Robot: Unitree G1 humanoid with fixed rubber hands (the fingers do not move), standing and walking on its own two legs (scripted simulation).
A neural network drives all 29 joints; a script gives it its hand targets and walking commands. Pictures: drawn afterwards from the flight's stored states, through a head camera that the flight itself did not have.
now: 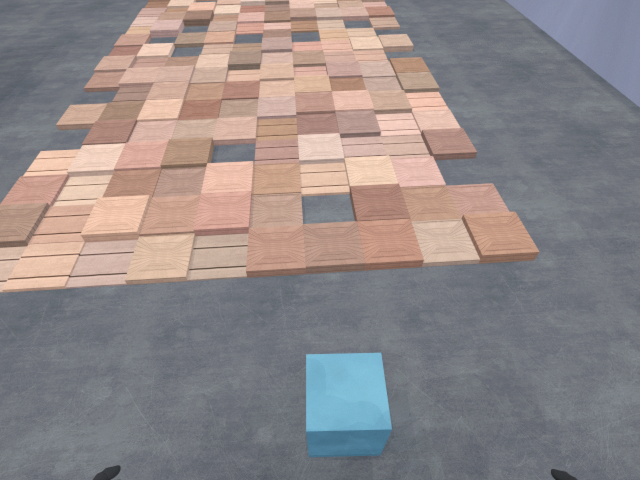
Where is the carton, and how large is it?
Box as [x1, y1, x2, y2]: [306, 353, 391, 456]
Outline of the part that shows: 380,353 306,354 306,434 309,456 380,454 391,430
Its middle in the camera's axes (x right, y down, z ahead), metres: +0.08 +0.48 +1.10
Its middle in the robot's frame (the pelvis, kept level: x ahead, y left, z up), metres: +0.44 -0.05 -0.66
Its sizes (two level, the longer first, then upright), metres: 0.210 0.200 0.250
